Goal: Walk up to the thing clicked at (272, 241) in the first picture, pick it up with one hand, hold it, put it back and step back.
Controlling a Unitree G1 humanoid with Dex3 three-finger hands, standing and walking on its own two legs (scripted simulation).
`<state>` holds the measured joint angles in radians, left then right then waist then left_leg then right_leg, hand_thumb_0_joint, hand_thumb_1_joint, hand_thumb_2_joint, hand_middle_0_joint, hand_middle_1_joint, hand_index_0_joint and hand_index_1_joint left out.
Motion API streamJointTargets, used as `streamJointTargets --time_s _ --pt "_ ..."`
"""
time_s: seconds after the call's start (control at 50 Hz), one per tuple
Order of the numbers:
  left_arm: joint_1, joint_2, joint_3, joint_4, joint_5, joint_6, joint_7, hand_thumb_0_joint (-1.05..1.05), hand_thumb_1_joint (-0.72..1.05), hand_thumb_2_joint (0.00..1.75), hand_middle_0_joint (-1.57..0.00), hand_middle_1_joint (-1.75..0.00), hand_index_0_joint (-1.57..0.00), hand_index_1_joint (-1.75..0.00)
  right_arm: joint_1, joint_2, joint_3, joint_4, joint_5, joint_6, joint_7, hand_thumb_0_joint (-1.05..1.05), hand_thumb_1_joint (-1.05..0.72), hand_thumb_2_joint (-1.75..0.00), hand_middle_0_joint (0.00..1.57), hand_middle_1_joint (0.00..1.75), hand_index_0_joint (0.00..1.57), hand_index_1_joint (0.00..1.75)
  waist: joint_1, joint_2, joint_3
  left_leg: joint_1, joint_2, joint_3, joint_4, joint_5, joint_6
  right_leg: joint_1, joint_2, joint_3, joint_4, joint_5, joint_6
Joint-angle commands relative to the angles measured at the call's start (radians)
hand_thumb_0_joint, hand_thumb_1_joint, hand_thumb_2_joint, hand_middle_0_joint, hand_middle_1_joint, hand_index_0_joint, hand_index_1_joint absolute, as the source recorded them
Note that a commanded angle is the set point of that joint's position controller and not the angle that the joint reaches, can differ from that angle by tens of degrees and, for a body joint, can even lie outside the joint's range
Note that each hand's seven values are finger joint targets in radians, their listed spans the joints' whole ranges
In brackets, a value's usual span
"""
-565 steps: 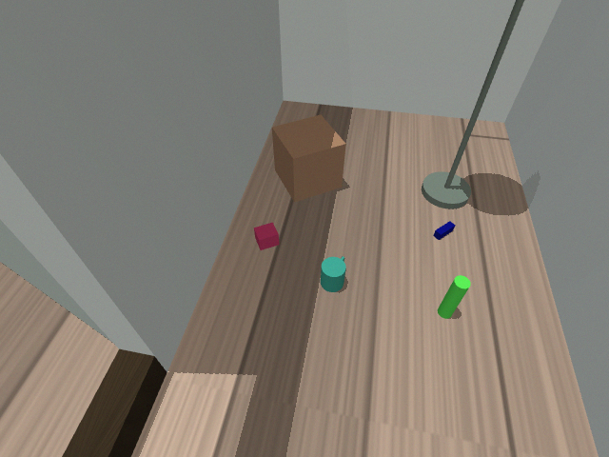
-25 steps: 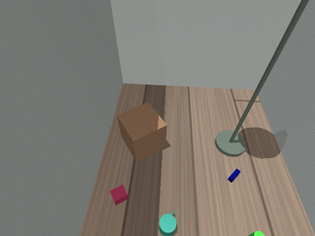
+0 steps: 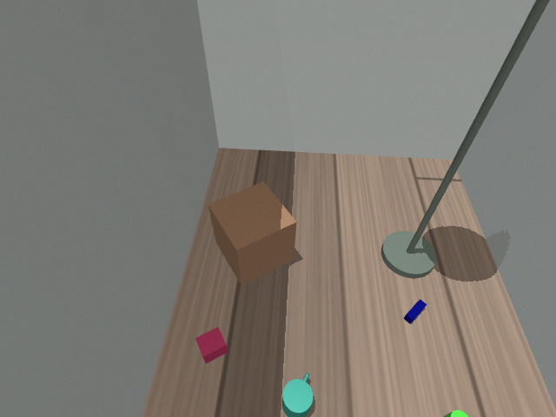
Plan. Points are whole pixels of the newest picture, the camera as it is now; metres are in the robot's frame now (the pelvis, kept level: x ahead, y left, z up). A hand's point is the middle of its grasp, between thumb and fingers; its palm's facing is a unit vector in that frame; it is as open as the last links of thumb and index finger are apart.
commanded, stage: stand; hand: left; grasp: from above
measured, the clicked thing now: (212, 345) +0.49 +0.23 -0.75
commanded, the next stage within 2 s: rise first in 0.50 s
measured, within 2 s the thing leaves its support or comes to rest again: neither
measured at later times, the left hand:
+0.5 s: hand out of the picture +0.06 +0.25 -0.16, palm faces -0.03 -0.94 -0.34, open 7.4 cm
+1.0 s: hand out of the picture +0.15 +0.25 -0.19, palm faces -0.06 -0.92 -0.39, open 11.9 cm
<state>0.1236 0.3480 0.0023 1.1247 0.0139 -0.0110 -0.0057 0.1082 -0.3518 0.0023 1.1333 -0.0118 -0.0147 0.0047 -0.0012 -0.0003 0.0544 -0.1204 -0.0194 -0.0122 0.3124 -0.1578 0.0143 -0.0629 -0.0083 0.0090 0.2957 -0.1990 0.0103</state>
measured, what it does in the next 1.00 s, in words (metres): stands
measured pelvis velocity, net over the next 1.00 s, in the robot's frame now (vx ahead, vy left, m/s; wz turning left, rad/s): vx -0.01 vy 0.00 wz -0.01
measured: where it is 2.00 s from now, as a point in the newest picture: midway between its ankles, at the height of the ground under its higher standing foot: outside the picture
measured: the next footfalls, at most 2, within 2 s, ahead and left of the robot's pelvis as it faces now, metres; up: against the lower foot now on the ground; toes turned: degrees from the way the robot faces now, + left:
none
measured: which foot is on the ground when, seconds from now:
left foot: down 0.00-1.00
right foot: down 0.00-1.00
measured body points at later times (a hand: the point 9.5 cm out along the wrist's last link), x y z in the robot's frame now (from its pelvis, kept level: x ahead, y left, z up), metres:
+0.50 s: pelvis +0.00 +0.00 +0.00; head +0.02 +0.00 +0.45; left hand +0.07 +0.30 -0.14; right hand +0.07 -0.30 -0.13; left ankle +0.01 +0.11 -0.75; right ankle -0.02 -0.13 -0.75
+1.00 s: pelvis -0.01 +0.00 -0.04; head +0.06 +0.00 +0.41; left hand +0.15 +0.30 -0.16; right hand +0.10 -0.26 -0.15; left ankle +0.01 +0.11 -0.75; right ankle -0.02 -0.13 -0.75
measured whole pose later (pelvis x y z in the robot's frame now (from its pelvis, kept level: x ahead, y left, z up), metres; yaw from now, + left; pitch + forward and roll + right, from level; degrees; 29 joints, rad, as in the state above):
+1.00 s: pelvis -0.01 +0.00 -0.04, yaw +0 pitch +10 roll -1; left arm 0.03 0.33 0.15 0.88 0.15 0.16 0.00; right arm 0.25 -0.25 -0.02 0.67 0.03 -0.05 -0.01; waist -0.04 0.01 -0.05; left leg -0.58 0.00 -0.01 0.75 -0.34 0.01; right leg -0.51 0.02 0.00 0.72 -0.38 0.00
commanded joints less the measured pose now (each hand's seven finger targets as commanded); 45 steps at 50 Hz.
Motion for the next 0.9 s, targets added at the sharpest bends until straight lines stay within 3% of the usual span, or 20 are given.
streamJointTargets --time_s 0.0,0.18,0.26,0.44,0.56,0.58,0.6,0.62,0.64,0.66,0.68,0.7,0.72,0.74,0.76,0.82,0.86,0.88 --pt "-0.012 0.212 0.035 -0.055 -0.003 -0.018 0.017 0.0 0.9 0.9 -0.2 -0.3 -0.2 -0.3 -0.035 -0.215 -0.037 -0.056 0.004 -0.02 -0.015 0.0 -0.9 -0.9 0.2 0.3 0.2 0.3 0.003 0.005 -0.075 0.028 0.145 -0.107 -0.046 0.14 0.013 -0.018 -0.122 0.08 -0.039 0.114 -0.031" --pt "-0.022 0.216 0.037 -0.058 -0.005 -0.021 0.018 0.0 0.9 0.9 -0.2 -0.3 -0.2 -0.3 -0.03 -0.21 -0.037 -0.059 0.006 -0.021 -0.014 0.0 -0.9 -0.9 0.2 0.3 0.2 0.3 -0.003 -0.005 -0.077 0.035 0.143 -0.107 -0.033 0.178 0.016 -0.016 -0.128 0.087 -0.038 0.152 -0.032" --pt "-0.017 0.213 0.037 -0.055 -0.007 -0.017 0.016 0.0 0.9 0.9 -0.2 -0.3 -0.2 -0.3 -0.029 -0.217 -0.038 -0.054 0.006 -0.02 -0.014 0.0 -0.9 -0.9 0.2 0.3 0.2 0.3 0.0 0.011 -0.056 0.017 0.138 -0.111 -0.05 0.11 0.011 -0.027 -0.123 0.087 -0.046 0.093 -0.033" --pt "-0.01 0.212 0.036 -0.054 -0.005 -0.018 0.017 0.0 0.9 0.9 -0.2 -0.3 -0.2 -0.3 -0.035 -0.213 -0.036 -0.058 0.006 -0.02 -0.014 0.0 -0.9 -0.9 0.2 0.3 0.2 0.3 0.004 -0.007 -0.066 0.036 0.142 -0.116 -0.041 0.148 0.014 -0.033 -0.122 0.081 -0.038 0.105 -0.032" --pt "-0.021 0.218 0.038 -0.061 -0.005 -0.021 0.019 0.0 0.9 0.9 -0.2 -0.3 -0.2 -0.3 -0.027 -0.212 -0.037 -0.059 0.006 -0.021 -0.016 0.0 -0.9 -0.9 0.2 0.3 0.2 0.3 -0.002 -0.007 -0.091 0.047 0.144 -0.109 -0.023 0.208 0.014 -0.006 -0.13 0.086 -0.034 0.174 -0.034" --pt "-0.021 0.217 0.037 -0.061 -0.006 -0.021 0.019 0.0 0.82 0.91 -0.19 -0.38 -0.18 -0.38 -0.023 -0.212 -0.036 -0.058 0.005 -0.021 -0.016 0.0 -0.87 -0.89 0.2 0.3 0.2 0.3 -0.001 -0.004 -0.09 0.045 0.143 -0.109 -0.023 0.211 0.012 -0.007 -0.129 0.085 -0.034 0.177 -0.033" --pt "-0.372 0.063 0.044 -0.412 -0.058 -0.117 0.036 0.0 0.74 0.95 -0.27 -0.46 -0.22 -0.46 -0.011 -0.062 0.0 -0.339 0.074 -0.07 -0.037 0.0 -0.95 -0.93 0.2 0.3 0.2 0.3 -0.115 0.017 -0.029 -0.085 0.017 0.03 0.045 0.007 -0.002 -0.266 0.012 -0.011 0.052 0.095 -0.021" --pt "-0.487 0.091 0.046 -0.327 -0.058 -0.107 0.038 0.0 0.66 0.93 -0.26 -0.52 -0.22 -0.54 0.035 -0.08 0.004 -0.277 0.076 -0.069 -0.045 0.0 -0.99 -0.92 0.2 0.3 0.2 0.3 -0.09 0.016 -0.058 -0.076 0.009 0.024 0.059 -0.024 -0.004 -0.232 0.012 -0.022 0.065 0.063 -0.024" --pt "-0.33 0.178 0.101 -0.212 -0.037 -0.079 0.041 0.0 0.58 0.93 -0.23 -0.6 -0.2 -0.62 0.075 -0.111 -0.018 -0.291 0.078 -0.064 -0.055 0.0 -0.98 -0.92 0.2 0.3 0.2 0.3 -0.063 -0.029 -0.03 -0.109 0.018 0.023 0.069 -0.039 -0.002 -0.229 0.021 -0.035 0.074 0.025 -0.027" --pt "-0.248 0.211 0.132 -0.083 -0.013 -0.05 0.031 0.0 0.5 0.9 -0.23 -0.67 -0.21 -0.69 0.095 -0.119 -0.033 -0.299 0.072 -0.055 -0.056 0.0 -0.96 -0.91 0.2 0.3 0.2 0.3 -0.055 -0.049 -0.073 -0.151 0.01 0.023 0.123 -0.036 0.002 -0.257 0.018 -0.031 0.105 0.013 -0.029" --pt "-0.314 0.241 0.149 -0.096 0.007 -0.041 0.019 0.0 0.42 0.91 -0.2 -0.74 -0.19 -0.75 0.104 -0.113 -0.039 -0.327 0.067 -0.054 -0.056 0.0 -0.97 -0.91 0.2 0.3 0.2 0.3 -0.045 -0.045 -0.107 -0.177 0.009 0.021 0.165 -0.015 0.005 -0.282 0.017 -0.03 0.151 0.031 -0.031" --pt "-0.35 0.25 0.163 -0.131 0.037 -0.048 0.006 0.0 0.34 0.88 -0.19 -0.82 -0.2 -0.81 0.113 -0.105 -0.056 -0.352 0.048 -0.061 -0.057 0.0 -0.97 -0.92 0.2 0.3 0.2 0.3 -0.03 -0.031 -0.216 -0.169 0.008 0.019 0.214 0.023 0.003 -0.28 0.013 -0.022 0.199 0.072 -0.031" --pt "-0.22 0.259 0.199 -0.06 0.064 -0.03 0.002 0.0 0.26 0.89 -0.18 -0.87 -0.19 -0.86 0.152 -0.11 -0.075 -0.361 0.039 -0.061 -0.054 0.0 -0.97 -0.91 0.2 0.3 0.2 0.3 -0.017 -0.007 -0.266 -0.193 0.001 0.018 0.257 0.062 0.0 -0.281 0.012 -0.019 0.238 0.106 -0.032" --pt "-0.143 0.22 0.196 -0.08 0.08 -0.013 -0.007 0.0 0.18 0.88 -0.16 -0.94 -0.18 -0.91 0.162 -0.099 -0.083 -0.386 0.033 -0.063 -0.047 0.0 -0.98 -0.92 0.2 0.3 0.2 0.3 0.018 0.025 -0.304 -0.211 -0.007 0.018 0.277 0.081 -0.006 -0.275 0.013 -0.017 0.263 0.11 -0.038" --pt "-0.097 0.238 0.222 -0.122 0.093 0.005 -0.005 0.0 0.1 0.88 -0.14 -0.97 -0.17 -0.94 0.156 -0.097 -0.083 -0.426 0.033 -0.065 -0.042 0.0 -0.96 -0.91 0.2 0.3 0.2 0.3 0.041 0.072 -0.33 -0.214 -0.011 0.022 0.28 0.089 -0.012 -0.261 0.014 -0.017 0.277 0.104 -0.041" --pt "-0.065 0.177 0.179 -0.191 0.116 0.086 0.0 0.0 -0.14 0.92 -0.11 -0.99 -0.12 -0.98 0.114 -0.087 -0.083 -0.505 0.046 -0.062 -0.038 0.0 -0.91 -0.9 0.2 0.3 0.2 0.3 0.025 0.053 -0.281 -0.249 -0.004 0.01 0.264 0.088 -0.016 -0.284 0.028 -0.029 0.27 0.081 -0.042" --pt "-0.087 0.179 0.184 -0.273 0.126 0.137 0.008 0.0 -0.3 0.95 -0.11 -1.01 -0.11 -1.01 0.089 -0.079 -0.08 -0.561 0.048 -0.062 -0.034 0.0 -0.93 -0.9 0.2 0.3 0.2 0.3 0.016 0.021 -0.269 -0.287 0.002 0.007 0.289 0.047 -0.012 -0.318 0.032 -0.032 0.283 0.036 -0.038" --pt "-0.055 0.183 0.192 -0.251 0.132 0.162 0.015 0.0 -0.38 0.96 -0.11 -1.02 -0.11 -1.02 0.093 -0.077 -0.076 -0.564 0.049 -0.062 -0.033 0.0 -0.94 -0.9 0.2 0.3 0.2 0.3 0.014 0.021 -0.246 -0.313 0.004 0.008 0.306 0.012 -0.012 -0.352 0.034 -0.033 0.302 0.0 -0.038"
